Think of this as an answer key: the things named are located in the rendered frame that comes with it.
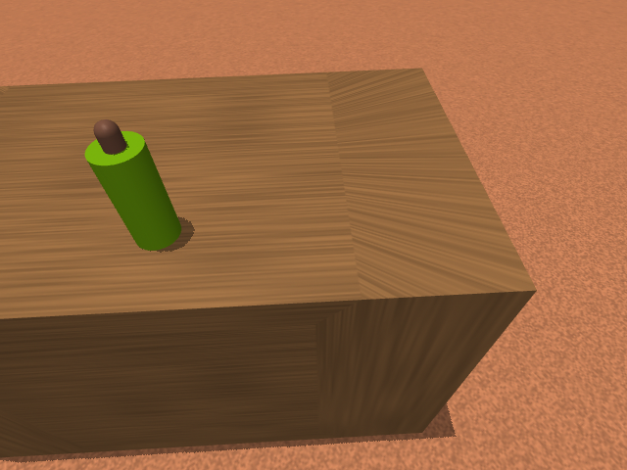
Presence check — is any bottle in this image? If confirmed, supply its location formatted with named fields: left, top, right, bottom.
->
left=84, top=119, right=181, bottom=251

